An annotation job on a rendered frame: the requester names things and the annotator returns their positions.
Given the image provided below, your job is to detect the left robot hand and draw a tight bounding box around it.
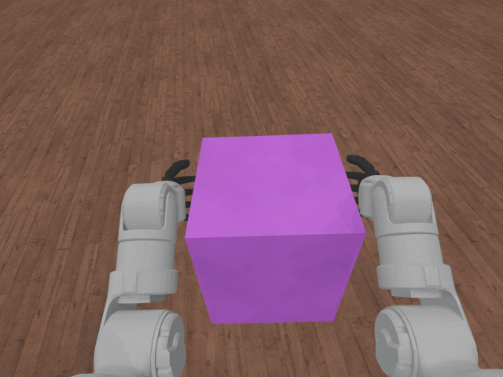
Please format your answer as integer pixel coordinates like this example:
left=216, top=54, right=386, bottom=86
left=162, top=159, right=196, bottom=221

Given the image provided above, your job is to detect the robot left forearm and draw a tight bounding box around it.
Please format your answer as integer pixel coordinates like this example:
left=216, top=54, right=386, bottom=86
left=94, top=181, right=186, bottom=370

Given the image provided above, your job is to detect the right robot hand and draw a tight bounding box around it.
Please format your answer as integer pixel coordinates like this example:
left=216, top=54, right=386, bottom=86
left=346, top=155, right=380, bottom=219

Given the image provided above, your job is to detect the robot right upper arm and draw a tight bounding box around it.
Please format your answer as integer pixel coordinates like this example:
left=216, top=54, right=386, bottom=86
left=375, top=305, right=503, bottom=377

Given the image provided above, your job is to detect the carton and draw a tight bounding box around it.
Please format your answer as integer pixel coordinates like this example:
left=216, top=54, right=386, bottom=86
left=185, top=134, right=366, bottom=324

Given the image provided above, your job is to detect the robot left upper arm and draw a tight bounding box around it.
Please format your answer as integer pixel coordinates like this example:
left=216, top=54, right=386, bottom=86
left=72, top=309, right=186, bottom=377

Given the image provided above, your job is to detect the robot right forearm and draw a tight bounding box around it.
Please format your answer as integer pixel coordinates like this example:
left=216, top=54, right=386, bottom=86
left=358, top=175, right=478, bottom=363

